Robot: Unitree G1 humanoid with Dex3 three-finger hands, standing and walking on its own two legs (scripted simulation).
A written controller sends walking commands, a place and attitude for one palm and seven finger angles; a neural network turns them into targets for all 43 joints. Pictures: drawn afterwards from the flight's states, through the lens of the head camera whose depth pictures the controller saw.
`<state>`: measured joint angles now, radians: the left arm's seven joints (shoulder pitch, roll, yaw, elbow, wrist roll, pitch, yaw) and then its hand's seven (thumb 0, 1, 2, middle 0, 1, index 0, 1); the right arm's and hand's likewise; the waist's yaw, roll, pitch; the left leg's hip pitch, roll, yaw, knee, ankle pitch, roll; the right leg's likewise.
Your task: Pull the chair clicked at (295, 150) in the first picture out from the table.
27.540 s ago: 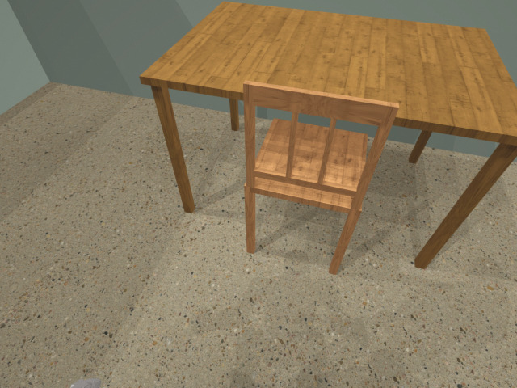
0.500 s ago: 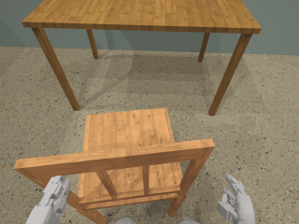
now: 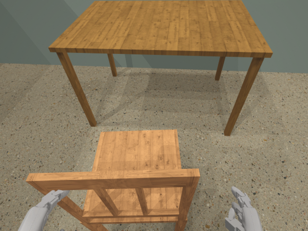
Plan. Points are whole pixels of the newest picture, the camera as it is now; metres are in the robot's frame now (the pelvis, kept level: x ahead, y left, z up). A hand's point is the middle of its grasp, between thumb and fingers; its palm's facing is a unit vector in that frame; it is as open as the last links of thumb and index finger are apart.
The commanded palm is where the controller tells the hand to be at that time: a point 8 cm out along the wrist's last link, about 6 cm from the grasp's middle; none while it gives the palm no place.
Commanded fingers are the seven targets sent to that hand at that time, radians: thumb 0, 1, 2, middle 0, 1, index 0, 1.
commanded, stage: draw the hand back to the body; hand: left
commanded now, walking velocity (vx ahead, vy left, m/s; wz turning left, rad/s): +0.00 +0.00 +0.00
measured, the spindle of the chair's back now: (107, 201) +0.22 +0.18 -0.11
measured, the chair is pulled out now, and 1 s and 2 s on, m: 0.63 0.61 0.61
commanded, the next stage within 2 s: step back with the hand held close in 0.64 s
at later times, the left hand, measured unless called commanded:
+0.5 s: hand (54, 226) +0.12 +0.23 +0.03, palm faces +0.10 -0.81 -0.57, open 6.5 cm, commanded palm +0.15 +0.28 +0.19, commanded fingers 0.00 0.90 0.90 -0.20 -0.30 -0.20 -0.30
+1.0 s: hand (37, 177) +0.18 +0.24 +0.15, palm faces +0.30 -0.79 -0.54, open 7.4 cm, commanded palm +0.11 +0.29 +0.19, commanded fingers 0.00 0.90 0.90 -0.20 -0.30 -0.20 -0.30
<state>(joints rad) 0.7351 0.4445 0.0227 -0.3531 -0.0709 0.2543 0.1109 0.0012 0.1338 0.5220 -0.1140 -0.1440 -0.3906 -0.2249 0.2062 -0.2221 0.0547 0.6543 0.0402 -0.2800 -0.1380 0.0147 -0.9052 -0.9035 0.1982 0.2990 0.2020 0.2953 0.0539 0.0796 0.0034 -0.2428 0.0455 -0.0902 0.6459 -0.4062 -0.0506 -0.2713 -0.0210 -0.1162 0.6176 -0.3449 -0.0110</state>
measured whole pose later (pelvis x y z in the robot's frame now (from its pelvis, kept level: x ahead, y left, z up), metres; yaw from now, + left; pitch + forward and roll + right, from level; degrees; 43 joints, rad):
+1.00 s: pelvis -0.03 -0.01 +0.01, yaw +0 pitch +0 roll +0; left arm 0.60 0.39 0.36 -0.43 -0.05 -0.11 0.12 0.01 0.89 0.90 -0.21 -0.30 -0.22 -0.31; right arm 0.18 -0.26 -0.04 0.60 0.05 -0.04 -0.09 0.01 -0.91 -0.90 0.20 0.30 0.20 0.29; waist -0.04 0.06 0.03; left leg -0.23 0.01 -0.02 0.48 -0.25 -0.01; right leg -0.27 -0.03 -0.10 0.50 -0.24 -0.02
